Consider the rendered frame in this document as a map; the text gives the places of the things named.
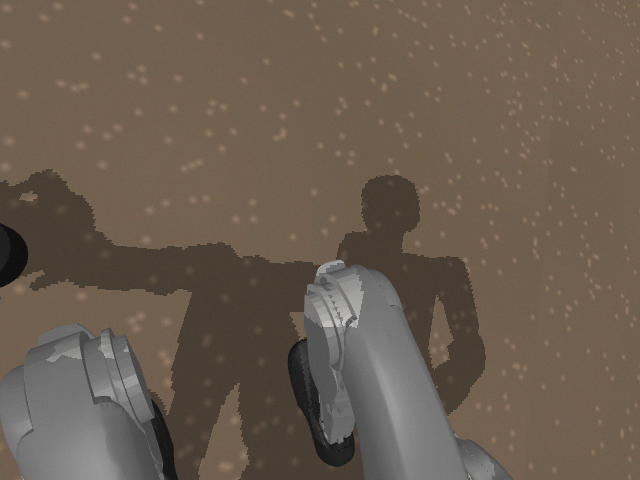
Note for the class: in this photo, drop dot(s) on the tin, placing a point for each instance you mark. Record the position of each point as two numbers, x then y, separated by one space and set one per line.
13 255

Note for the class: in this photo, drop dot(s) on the right robot foot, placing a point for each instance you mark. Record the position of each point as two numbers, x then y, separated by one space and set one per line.
307 398

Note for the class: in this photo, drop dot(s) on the right robot hand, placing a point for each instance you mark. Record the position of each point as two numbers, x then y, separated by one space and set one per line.
480 465

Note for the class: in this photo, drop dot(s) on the left robot foot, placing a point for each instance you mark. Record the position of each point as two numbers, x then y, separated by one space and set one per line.
165 444

